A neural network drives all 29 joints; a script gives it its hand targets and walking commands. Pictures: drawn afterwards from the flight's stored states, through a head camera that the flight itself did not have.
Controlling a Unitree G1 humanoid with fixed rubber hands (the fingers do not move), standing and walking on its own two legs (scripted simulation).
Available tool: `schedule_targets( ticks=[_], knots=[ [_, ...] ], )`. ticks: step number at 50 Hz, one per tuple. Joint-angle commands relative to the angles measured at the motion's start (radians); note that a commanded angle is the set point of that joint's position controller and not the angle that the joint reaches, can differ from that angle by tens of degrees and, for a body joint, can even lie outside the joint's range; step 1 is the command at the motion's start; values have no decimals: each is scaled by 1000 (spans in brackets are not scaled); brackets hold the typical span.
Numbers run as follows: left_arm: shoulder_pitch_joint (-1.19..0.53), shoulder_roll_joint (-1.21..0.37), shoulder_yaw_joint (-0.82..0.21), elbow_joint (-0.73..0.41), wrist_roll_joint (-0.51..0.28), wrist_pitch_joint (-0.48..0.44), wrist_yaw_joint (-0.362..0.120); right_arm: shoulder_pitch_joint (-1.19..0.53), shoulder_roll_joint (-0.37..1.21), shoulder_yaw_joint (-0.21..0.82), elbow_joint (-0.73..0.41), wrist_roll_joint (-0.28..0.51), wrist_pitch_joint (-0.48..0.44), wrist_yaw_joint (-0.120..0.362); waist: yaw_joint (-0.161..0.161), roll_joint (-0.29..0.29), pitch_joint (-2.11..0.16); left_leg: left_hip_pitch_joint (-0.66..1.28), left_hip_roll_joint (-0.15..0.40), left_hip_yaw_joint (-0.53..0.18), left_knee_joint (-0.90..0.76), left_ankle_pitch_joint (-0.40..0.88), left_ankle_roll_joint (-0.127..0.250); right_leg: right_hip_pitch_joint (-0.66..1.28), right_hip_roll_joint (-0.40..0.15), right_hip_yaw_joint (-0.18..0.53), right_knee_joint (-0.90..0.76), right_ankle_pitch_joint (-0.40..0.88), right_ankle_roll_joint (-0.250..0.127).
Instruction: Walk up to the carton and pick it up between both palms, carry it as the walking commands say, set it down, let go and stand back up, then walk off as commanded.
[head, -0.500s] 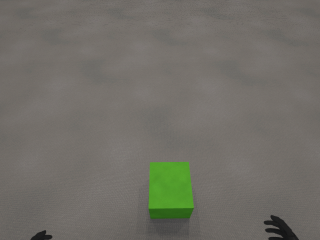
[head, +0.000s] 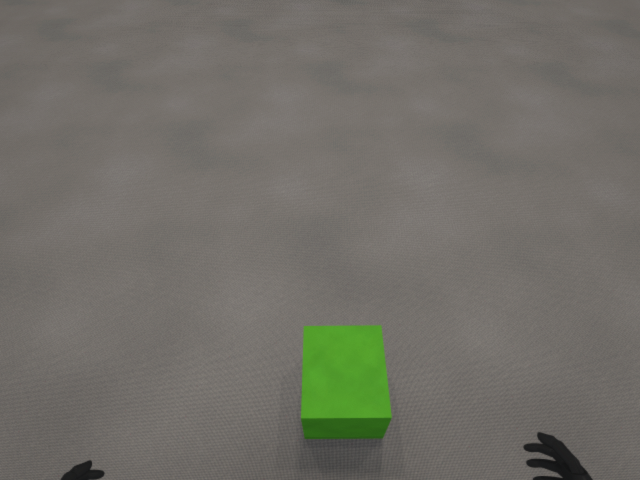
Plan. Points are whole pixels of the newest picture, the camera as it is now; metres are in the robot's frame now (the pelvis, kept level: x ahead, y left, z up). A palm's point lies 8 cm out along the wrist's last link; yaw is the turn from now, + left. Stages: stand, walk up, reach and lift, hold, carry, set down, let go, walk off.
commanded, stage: walk up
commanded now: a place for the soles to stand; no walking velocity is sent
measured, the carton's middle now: (343, 382) +0.48 -0.06 -0.65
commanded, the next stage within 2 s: reach and lift in 0.10 s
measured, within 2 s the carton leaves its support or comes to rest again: neither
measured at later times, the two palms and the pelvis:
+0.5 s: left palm (123, 429) +0.22 +0.28 -0.09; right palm (528, 430) +0.20 -0.27 -0.09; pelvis +0.01 +0.02 -0.01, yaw -3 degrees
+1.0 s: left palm (201, 359) +0.34 +0.21 -0.15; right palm (487, 361) +0.32 -0.27 -0.15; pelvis +0.00 -0.02 -0.05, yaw -4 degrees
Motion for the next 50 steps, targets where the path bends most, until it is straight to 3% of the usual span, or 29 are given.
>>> schedule_targets(
  ticks=[1, 5, 6, 7, 8, 9, 10, 12, 14, 16, 19, 21, 26, 27, 28, 30, 34, 35, 36, 37, 38, 39, 40, 42, 43, 44, 48, 49, 50],
  knots=[
    [-51, 196, 49, -3, 19, -24, 20, -6, -182, -8, -38, -9, -15, -6, -15, -30, -148, 149, 44, -80, -60, 110, 74, 38, -107, 151, -185, 140, -62],
    [-33, 176, 39, 1, 15, -16, 18, -33, -195, -9, -57, -7, -17, -4, -3, -3, -173, 124, 73, -129, -85, 40, 99, 49, -96, 145, -170, 17, -53],
    [-274, 20, 162, -350, 17, 74, -30, -164, -101, -95, -310, -16, 15, 30, 41, -87, 167, -31, -29, 77, -106, -289, 1, -164, 86, -22, -131, -236, 26],
    [-197, 26, 148, -263, 28, 91, -50, -115, -104, -56, -248, -28, 19, 35, 52, -71, 191, 113, -29, 87, -125, -327, -19, -171, 66, -15, -208, -330, 2],
    [-209, 52, 166, -287, 39, 108, -59, -83, -90, -52, -245, -7, 33, 35, 44, -156, 206, 206, -70, 101, -71, -273, -34, -220, 36, 25, -282, -382, -12],
    [-219, 76, 122, -315, 9, 114, -72, -59, -72, -44, -265, -6, 22, 31, 35, -160, 150, 291, -83, 109, -40, -201, -60, -245, 16, 51, -321, -389, -54],
    [-231, 76, 148, -350, 26, 113, -70, -36, -71, -57, -272, -33, 24, 36, 29, -152, 158, 329, -97, 120, -30, -168, -62, -291, 21, 28, -312, -326, -43],
    [-285, 93, 180, -381, 51, 106, -50, -96, -112, -100, -335, -46, 8, 33, 32, -19, 52, 330, -92, 98, -26, -82, -71, -285, 31, 46, -280, -212, -37],
    [-237, 61, 153, -313, 47, 119, -51, -136, -139, -115, -332, -46, 12, 34, 24, 39, 39, 309, -49, 78, -80, -161, -62, -208, 64, 15, -232, -192, -20],
    [-285, 57, 160, -312, 40, 122, -35, -189, -138, -116, -312, -28, 18, 38, 28, 16, 17, 234, -33, 44, -68, -187, -52, -162, 76, 23, -162, -152, -1],
    [-383, -21, 101, -263, 34, 119, -5, -317, -146, -106, -254, 7, 17, 52, 50, 155, 73, 74, 9, -40, -136, -326, -56, -176, 106, 1, 8, -104, 26],
    [-337, -92, 63, -224, 4, 131, 4, -290, -139, -89, -242, -1, 34, 51, 39, 101, 75, 53, 22, -74, -157, -288, -60, -164, 125, -15, 61, -69, 41],
    [-312, -124, 83, -184, 5, 123, 36, -235, -129, -92, -116, -9, 23, 59, 33, 95, -176, 206, 13, -71, 52, 271, -103, -369, 104, 38, 106, 47, 24],
    [-306, -136, 102, -172, -3, 119, 43, -280, -187, -127, -180, -30, 9, 48, 15, 17, -203, 192, 20, -86, 75, 407, -93, -369, 115, 33, 93, 110, 32],
    [-327, -142, 78, -174, -28, 108, 48, -282, -196, -146, -125, -48, -1, 41, -6, 15, -272, 192, 4, -63, 121, 478, -103, -384, 120, 43, 111, 174, 31],
    [-335, -151, 122, -174, -24, 77, 43, -292, -115, -92, -142, -19, -19, 25, 20, -44, -323, 97, -3, -60, 173, 659, -70, -409, 122, 59, 132, 315, 47],
    [-409, -98, 154, -196, -33, 38, 52, -342, -85, -99, -146, -6, -50, -12, 39, -24, -527, 33, -9, -71, 254, 807, -66, -478, 107, 77, 185, 420, 46],
    [-451, -81, 156, -216, -32, 34, 54, -353, -25, -87, -124, 20, -47, -21, 49, -6, -558, 10, -10, -80, 259, 787, -56, -488, 103, 86, 185, 414, 45],
    [-439, -74, 189, -189, -48, 34, 42, -345, -17, -73, -161, 34, -51, -29, 54, -67, -605, -65, -24, -58, 272, 768, -36, -447, 88, 120, 164, 514, 44],
    [-580, -29, 192, -256, -62, 23, 45, -455, -18, -79, -196, 36, -47, -39, 49, -58, -615, -156, -27, -64, 256, 607, -32, -362, 78, 135, 192, 507, 36],
    [-585, 27, 247, -241, -31, 17, 32, -504, -11, -65, -228, 48, -44, -48, 92, -64, -628, -254, -43, -17, 257, 464, -35, -297, 66, 149, 195, 519, 44],
    [-598, 19, 227, -186, -70, 31, 14, -562, 23, -22, -226, 56, -28, -58, 91, -153, -609, -370, -44, -6, 245, 369, -14, -245, 55, 156, 185, 522, 51],
    [-549, 62, 267, -146, -48, 44, 20, -525, 20, -18, -214, 67, -16, -66, 116, -124, -590, -410, -46, 10, 248, 324, -24, -249, 46, 144, 190, 479, 50],
    [-628, 78, 293, -147, -51, 51, 4, -580, 21, -33, -257, 50, 5, -86, 101, -168, -619, -506, -49, 20, 252, 251, -9, -242, 44, 157, 206, 462, 65],
    [-663, 71, 317, -120, -57, 58, -13, -666, 30, -2, -323, 67, 9, -101, 151, -184, -656, -613, -55, 37, 260, 224, -11, -201, 30, 188, 210, 497, 62],
    [-639, 73, 330, -46, -48, 71, -24, -663, 63, 6, -303, 73, 32, -116, 158, -187, -643, -620, -59, 42, 257, 184, -10, -156, 14, 203, 209, 527, 66],
    [-790, 46, 291, -24, -42, 103, -35, -817, -7, -67, -261, 51, 72, -113, 122, -54, -629, -640, -59, 41, 257, 186, -24, -294, 68, 153, 227, 385, 62],
    [-812, 57, 307, -16, -47, 103, -35, -828, 11, -57, -240, 68, 70, -108, 147, -51, -675, -625, -55, 46, 277, 235, -37, -305, 71, 142, 236, 398, 61],
    [-808, 22, 270, -31, -60, 100, -32, -789, 5, -70, -170, 45, 82, -108, 125, -36, -705, -648, -63, 46, 267, 249, -48, -266, 81, 144, 238, 438, 53]
  ],
)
